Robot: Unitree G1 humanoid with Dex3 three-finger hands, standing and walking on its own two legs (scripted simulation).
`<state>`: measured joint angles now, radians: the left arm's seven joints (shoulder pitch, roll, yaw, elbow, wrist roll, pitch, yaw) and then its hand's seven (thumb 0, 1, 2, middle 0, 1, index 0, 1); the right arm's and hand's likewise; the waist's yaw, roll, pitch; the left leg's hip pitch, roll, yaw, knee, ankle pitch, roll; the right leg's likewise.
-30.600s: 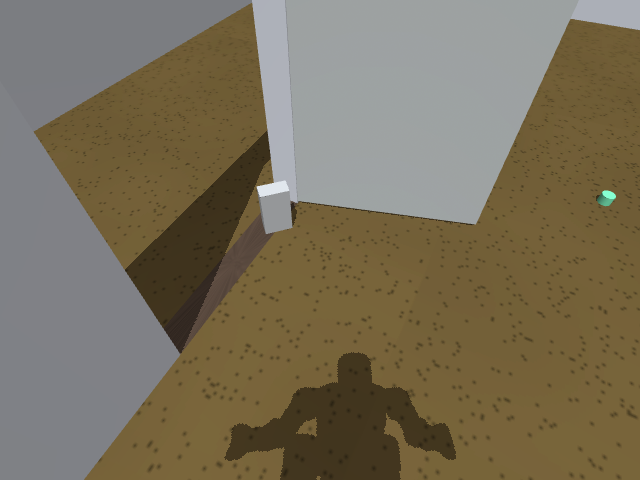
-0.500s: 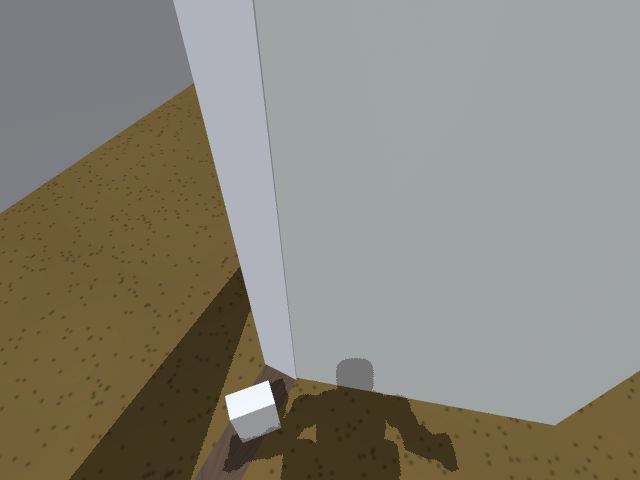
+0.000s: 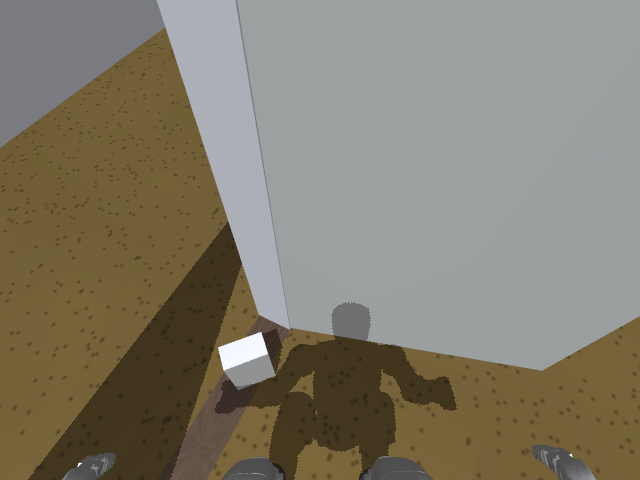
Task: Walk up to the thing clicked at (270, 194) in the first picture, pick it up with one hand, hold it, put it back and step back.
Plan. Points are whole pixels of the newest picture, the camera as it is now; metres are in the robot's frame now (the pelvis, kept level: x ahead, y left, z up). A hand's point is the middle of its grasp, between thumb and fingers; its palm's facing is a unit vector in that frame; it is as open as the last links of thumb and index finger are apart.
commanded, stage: step back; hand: left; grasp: from the side
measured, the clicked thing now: (249, 362) +0.43 +0.21 -0.65
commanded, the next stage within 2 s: none
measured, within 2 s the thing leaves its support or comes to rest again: neither
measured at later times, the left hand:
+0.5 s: hand out of the picture +0.02 +0.29 -0.16, palm faces -0.02 -0.94 -0.34, open 7.4 cm
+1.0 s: hand out of the picture -0.07 +0.28 -0.13, palm faces -0.06 -0.91 -0.41, open 7.4 cm
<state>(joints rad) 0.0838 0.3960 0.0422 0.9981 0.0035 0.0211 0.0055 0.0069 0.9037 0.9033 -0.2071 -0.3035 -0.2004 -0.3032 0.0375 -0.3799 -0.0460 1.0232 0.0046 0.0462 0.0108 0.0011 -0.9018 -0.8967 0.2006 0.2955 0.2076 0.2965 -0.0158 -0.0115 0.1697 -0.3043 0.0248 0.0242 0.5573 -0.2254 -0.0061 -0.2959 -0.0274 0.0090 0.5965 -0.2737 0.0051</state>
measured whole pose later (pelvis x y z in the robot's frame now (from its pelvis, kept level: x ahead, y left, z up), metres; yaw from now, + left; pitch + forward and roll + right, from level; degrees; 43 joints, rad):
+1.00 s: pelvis -0.21 +0.03 +0.00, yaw -3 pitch -1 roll +2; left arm 0.12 0.34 0.06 0.76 0.04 0.04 0.01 0.01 0.90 0.90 -0.21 -0.30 -0.20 -0.30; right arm 0.13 -0.41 -0.04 0.87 0.00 0.05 -0.03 0.00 -0.90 -0.90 0.20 0.30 0.21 0.30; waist 0.02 0.01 0.18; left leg -0.35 -0.08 -0.13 1.01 -0.52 -0.03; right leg -0.36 0.03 0.05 0.57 -0.19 -0.04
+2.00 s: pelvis -0.55 +0.00 +0.00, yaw -1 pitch -2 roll -1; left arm 0.12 0.38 0.06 0.80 0.02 0.08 0.01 0.01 0.90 0.90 -0.21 -0.30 -0.20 -0.30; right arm 0.20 -0.35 -0.02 0.86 -0.05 0.04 -0.01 0.00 -0.90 -0.90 0.20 0.30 0.21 0.30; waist -0.01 -0.03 0.16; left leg -0.29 0.00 -0.03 0.63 -0.29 0.02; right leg -0.49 0.10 0.12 1.17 -0.52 -0.01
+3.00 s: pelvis -0.57 -0.02 +0.00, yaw +0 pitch -2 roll +1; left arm 0.08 0.33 0.04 0.95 0.03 -0.02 -0.01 0.01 0.90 0.90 -0.21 -0.30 -0.20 -0.30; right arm 0.19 -0.37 -0.03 0.98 -0.01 0.02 -0.01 0.00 -0.90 -0.90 0.20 0.30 0.21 0.30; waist 0.00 0.01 0.10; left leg -0.28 -0.03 -0.04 0.83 -0.54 0.01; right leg -0.36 -0.03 -0.03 0.63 -0.23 -0.02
